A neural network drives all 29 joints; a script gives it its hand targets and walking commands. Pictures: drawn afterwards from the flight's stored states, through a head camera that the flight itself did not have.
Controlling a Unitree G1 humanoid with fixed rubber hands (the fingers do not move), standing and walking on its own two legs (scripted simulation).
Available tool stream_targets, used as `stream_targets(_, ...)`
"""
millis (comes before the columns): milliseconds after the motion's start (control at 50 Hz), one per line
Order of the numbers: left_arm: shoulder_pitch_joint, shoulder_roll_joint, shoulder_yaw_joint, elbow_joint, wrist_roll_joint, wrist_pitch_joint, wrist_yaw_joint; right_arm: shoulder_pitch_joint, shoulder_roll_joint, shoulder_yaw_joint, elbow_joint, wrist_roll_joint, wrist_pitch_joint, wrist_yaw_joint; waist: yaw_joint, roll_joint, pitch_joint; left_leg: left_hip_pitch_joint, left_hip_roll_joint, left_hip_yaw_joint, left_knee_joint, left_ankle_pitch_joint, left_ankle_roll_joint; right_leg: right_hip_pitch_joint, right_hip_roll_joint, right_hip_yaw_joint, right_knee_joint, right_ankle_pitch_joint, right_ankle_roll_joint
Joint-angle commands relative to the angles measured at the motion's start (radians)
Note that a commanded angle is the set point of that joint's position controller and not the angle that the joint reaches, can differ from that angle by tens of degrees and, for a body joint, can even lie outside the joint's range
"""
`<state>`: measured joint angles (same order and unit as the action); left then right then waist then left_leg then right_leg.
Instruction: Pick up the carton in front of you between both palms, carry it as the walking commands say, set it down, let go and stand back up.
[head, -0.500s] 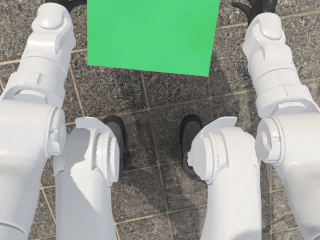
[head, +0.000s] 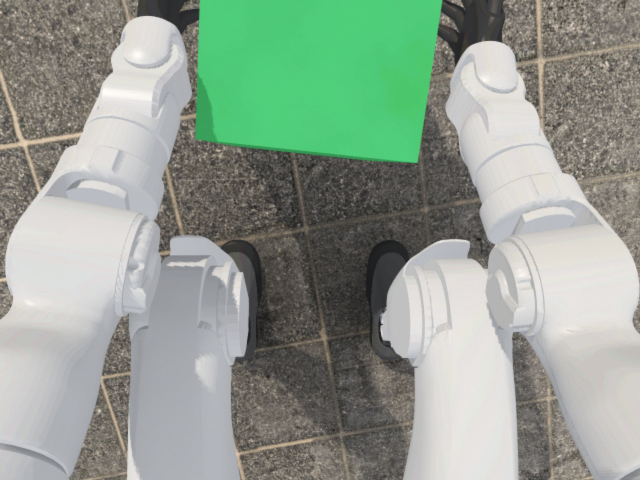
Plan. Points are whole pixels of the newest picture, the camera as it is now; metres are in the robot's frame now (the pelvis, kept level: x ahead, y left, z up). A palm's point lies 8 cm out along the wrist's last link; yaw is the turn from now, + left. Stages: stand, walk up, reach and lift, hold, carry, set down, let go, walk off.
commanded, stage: reach and lift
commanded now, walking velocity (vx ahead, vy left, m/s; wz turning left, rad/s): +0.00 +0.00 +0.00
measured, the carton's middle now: (315, 68) +0.51 +0.02 -0.25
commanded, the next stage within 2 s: none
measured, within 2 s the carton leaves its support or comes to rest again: leaves its support in 0.26 s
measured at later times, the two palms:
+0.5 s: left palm (110, 5) +0.50 +0.17 -0.06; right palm (531, 35) +0.49 -0.14 -0.05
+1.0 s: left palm out of the picture +0.46 +0.18 +0.09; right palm out of the picture +0.48 -0.12 +0.10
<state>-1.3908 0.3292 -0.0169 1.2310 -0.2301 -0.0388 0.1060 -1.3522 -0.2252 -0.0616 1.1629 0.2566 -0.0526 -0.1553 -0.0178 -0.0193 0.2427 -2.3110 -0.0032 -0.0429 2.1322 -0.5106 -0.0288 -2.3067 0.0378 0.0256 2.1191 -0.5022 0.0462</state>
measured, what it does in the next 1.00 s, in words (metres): rises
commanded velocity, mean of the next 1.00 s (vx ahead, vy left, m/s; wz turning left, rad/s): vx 0.00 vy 0.00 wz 0.00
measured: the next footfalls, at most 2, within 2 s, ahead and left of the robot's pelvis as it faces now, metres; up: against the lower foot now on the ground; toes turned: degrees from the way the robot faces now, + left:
none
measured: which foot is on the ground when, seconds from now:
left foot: down 0.00-1.00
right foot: down 0.00-1.00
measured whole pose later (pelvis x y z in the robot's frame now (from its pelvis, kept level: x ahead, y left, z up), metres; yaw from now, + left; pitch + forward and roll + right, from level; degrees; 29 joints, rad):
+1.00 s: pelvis +0.02 -0.01 +0.14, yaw +4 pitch +40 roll +0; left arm -0.83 0.03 0.33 0.61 0.13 0.35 0.04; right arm -0.82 0.10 -0.42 0.55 -0.13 0.32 -0.12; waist -0.01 -0.01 -0.22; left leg -1.89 -0.06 -0.07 1.67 -0.48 -0.05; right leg -1.87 0.08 0.05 1.69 -0.52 0.03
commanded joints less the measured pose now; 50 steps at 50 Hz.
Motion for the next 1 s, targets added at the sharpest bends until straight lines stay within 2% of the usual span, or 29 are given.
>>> stream_targets(0,-0.429,-0.572,-0.106,-0.061,0.035,0.002,-0.124,-0.365,0.594,0.106,-0.070,-0.067,0.010,0.107,-0.033,0.021,-0.960,0.480,-0.055,0.038,-0.139,0.134,0.035,0.503,0.093,-0.058,-0.151,0.176,-0.011)
stream_targets(20,-0.483,-0.604,-0.082,-0.098,0.077,0.005,-0.143,-0.381,0.652,0.076,-0.082,-0.092,0.013,0.128,0.026,0.048,-0.974,0.483,-0.075,0.046,-0.150,0.126,0.036,0.494,0.091,-0.058,-0.125,0.152,-0.011)
stream_targets(40,-0.457,-0.728,-0.094,-0.105,0.063,0.013,-0.176,-0.408,0.740,0.099,-0.091,-0.114,0.021,0.153,-0.035,-0.029,-0.983,0.470,-0.087,0.042,-0.135,0.140,0.045,0.514,0.107,-0.076,-0.135,0.168,-0.013)
stream_targets(60,-0.543,-0.726,-0.160,-0.187,0.072,0.013,-0.195,-0.405,0.804,0.083,-0.080,-0.128,0.042,0.170,0.004,0.070,-1.044,0.485,-0.095,0.078,-0.129,0.145,0.029,0.579,0.116,-0.047,-0.129,0.189,-0.023)
stream_targets(120,-0.425,-0.829,-0.147,-0.134,0.085,0.052,-0.203,-0.425,0.828,0.149,-0.137,-0.108,0.064,0.196,0.015,0.047,-1.045,0.535,-0.097,0.090,-0.118,0.177,0.024,0.545,0.123,-0.091,-0.106,0.174,-0.021)
stream_targets(300,-0.665,-1.057,-0.299,-0.751,-0.040,0.095,-0.171,-0.449,1.135,0.288,-0.443,0.031,0.159,0.201,0.007,0.075,-1.677,0.901,-0.139,0.122,-0.158,0.323,0.027,0.740,0.150,-0.146,-0.134,0.304,-0.029)
stream_targets(320,-0.531,-1.104,-0.303,-0.639,-0.026,0.140,-0.173,-0.452,1.110,0.290,-0.549,-0.002,0.156,0.200,0.004,0.097,-1.728,0.975,-0.133,0.100,-0.187,0.356,0.018,0.778,0.146,-0.159,-0.140,0.320,-0.013)
stream_targets(340,-0.448,-1.110,-0.279,-0.594,0.034,0.167,-0.177,-0.466,1.098,0.273,-0.516,-0.009,0.189,0.215,0.074,0.157,-1.614,0.916,-0.130,0.144,-0.202,0.277,0.022,0.711,0.148,-0.124,-0.180,0.244,-0.021)
stream_targets(360,-0.474,-1.121,-0.257,-0.614,0.022,0.183,-0.185,-0.579,1.070,0.281,-0.622,-0.009,0.189,0.224,0.040,0.081,-1.586,0.849,-0.135,0.121,-0.226,0.228,0.032,0.674,0.140,-0.158,-0.169,0.183,-0.027)
stream_targets(380,-0.453,-1.132,-0.235,-0.601,0.068,0.196,-0.187,-0.522,1.138,0.269,-0.579,-0.029,0.205,0.225,0.096,0.084,-1.569,0.863,-0.138,0.123,-0.225,0.251,0.028,0.673,0.142,-0.138,-0.190,0.185,-0.024)
stream_targets(420,-0.348,-1.179,-0.136,-0.475,0.133,0.241,-0.198,-0.476,1.098,0.163,-0.500,-0.115,0.244,0.248,0.007,0.079,-1.373,0.776,-0.142,0.111,-0.312,0.106,0.034,0.608,0.164,-0.166,-0.271,0.085,-0.025)
stream_targets(440,-0.317,-1.226,-0.141,-0.492,0.148,0.248,-0.214,-0.417,1.100,0.151,-0.482,-0.144,0.253,0.262,0.045,0.126,-1.322,0.767,-0.146,0.103,-0.336,0.105,0.036,0.585,0.145,-0.141,-0.275,0.071,-0.045)
stream_targets(460,-0.327,-1.224,-0.116,-0.459,0.149,0.254,-0.231,-0.407,1.109,0.120,-0.446,-0.181,0.258,0.263,-0.052,0.086,-1.233,0.729,-0.137,0.078,-0.343,0.016,0.034,0.477,0.153,-0.172,-0.288,-0.012,-0.042)
stream_targets(480,-0.310,-1.198,-0.050,-0.410,0.215,0.273,-0.240,-0.343,1.150,0.055,-0.355,-0.214,0.282,0.271,0.060,0.097,-1.132,0.655,-0.141,0.103,-0.388,-0.046,0.045,0.456,0.142,-0.152,-0.324,-0.071,-0.047)
stream_targets(500,-0.215,-1.263,0.007,-0.307,0.262,0.298,-0.246,-0.355,1.108,0.027,-0.365,-0.281,0.288,0.276,-0.032,0.081,-1.070,0.689,-0.135,0.072,-0.420,-0.084,0.044,0.437,0.146,-0.150,-0.363,-0.141,-0.055)
stream_targets(540,-0.293,-1.221,0.057,-0.389,0.286,0.278,-0.263,-0.344,1.164,-0.017,-0.324,-0.316,0.301,0.294,0.042,0.022,-1.108,0.661,-0.150,0.116,-0.433,-0.041,0.038,0.517,0.138,-0.122,-0.418,-0.075,-0.051)
stream_targets(560,-0.255,-1.257,0.027,-0.400,0.278,0.276,-0.264,-0.335,1.130,-0.004,-0.355,-0.335,0.295,0.294,0.006,0.055,-1.115,0.615,-0.148,0.111,-0.416,-0.013,0.037,0.495,0.138,-0.121,-0.406,-0.018,-0.049)
stream_targets(640,-0.211,-1.232,0.054,-0.418,0.336,0.306,-0.271,-0.213,1.206,-0.025,-0.297,-0.374,0.342,0.292,0.018,-0.012,-1.226,0.742,-0.151,0.124,-0.481,0.005,0.040,0.622,0.154,-0.110,-0.499,-0.032,-0.019)
stream_targets(660,-0.270,-1.203,0.056,-0.421,0.359,0.316,-0.281,-0.260,1.262,-0.010,-0.306,-0.328,0.343,0.305,0.088,0.032,-1.225,0.741,-0.140,0.133,-0.499,0.006,0.034,0.633,0.154,-0.082,-0.492,-0.030,-0.031)
stream_targets(680,-0.125,-1.235,0.113,-0.343,0.409,0.341,-0.284,-0.155,1.255,-0.061,-0.256,-0.391,0.361,0.312,0.054,0.028,-1.216,0.781,-0.145,0.120,-0.551,0.007,0.040,0.661,0.160,-0.105,-0.541,-0.040,-0.022)
stream_targets(720,-0.227,-1.231,0.066,-0.441,0.384,0.337,-0.294,-0.146,1.264,-0.068,-0.210,-0.419,0.371,0.326,0.052,0.017,-1.197,0.799,-0.148,0.126,-0.604,-0.008,0.029,0.682,0.150,-0.113,-0.566,-0.037,-0.031)
stream_targets(740,-0.219,-1.318,0.003,-0.471,0.304,0.326,-0.305,-0.134,1.286,-0.014,-0.310,-0.412,0.352,0.319,-0.036,-0.001,-1.292,0.840,-0.158,0.105,-0.600,0.004,0.022,0.711,0.161,-0.130,-0.577,-0.016,-0.021)
stream_targets(760,-0.258,-1.304,-0.033,-0.526,0.286,0.323,-0.315,-0.171,1.324,0.071,-0.384,-0.356,0.348,0.316,0.035,0.026,-1.361,0.845,-0.152,0.125,-0.563,0.079,0.033,0.770,0.141,-0.102,-0.561,0.051,-0.011)
stream_targets(800,-0.226,-1.350,-0.067,-0.540,0.293,0.340,-0.328,-0.192,1.339,0.149,-0.536,-0.314,0.342,0.309,0.017,0.033,-1.471,0.904,-0.155,0.126,-0.583,0.118,0.027,0.868,0.157,-0.102,-0.573,0.112,-0.016)
stream_targets(820,-0.192,-1.346,-0.114,-0.627,0.253,0.330,-0.326,-0.309,1.362,0.230,-0.597,-0.243,0.347,0.303,0.090,0.022,-1.561,0.910,-0.171,0.137,-0.580,0.188,0.028,0.942,0.155,-0.088,-0.574,0.147,-0.005)
stream_targets(840,-0.248,-1.302,-0.185,-0.706,0.228,0.328,-0.317,-0.185,1.328,0.183,-0.517,-0.280,0.360,0.298,0.002,0.045,-1.561,0.894,-0.165,0.115,-0.576,0.205,0.009,0.967,0.150,-0.086,-0.573,0.225,-0.015)
stream_targets(940,-0.122,-1.321,-0.254,-0.725,0.193,0.373,-0.317,-0.077,1.338,0.285,-0.541,-0.274,0.403,0.290,-0.018,0.021,-1.464,1.012,-0.170,0.098,-0.652,0.191,-0.005,1.074,0.152,-0.085,-0.664,0.163,-0.015)
stream_targets(960,-0.080,-1.375,-0.237,-0.696,0.175,0.374,-0.312,-0.034,1.382,0.308,-0.555,-0.197,0.405,0.297,0.029,0.084,-1.453,1.066,-0.167,0.126,-0.668,0.136,0.002,1.081,0.146,-0.043,-0.688,0.104,-0.022)
stream_targets(980,-0.104,-1.324,-0.282,-0.763,0.179,0.373,-0.312,0.003,1.369,0.300,-0.498,-0.252,0.420,0.301,-0.001,0.008,-1.431,1.108,-0.159,0.084,-0.728,0.111,0.009,1.028,0.158,-0.098,-0.708,0.075,-0.016)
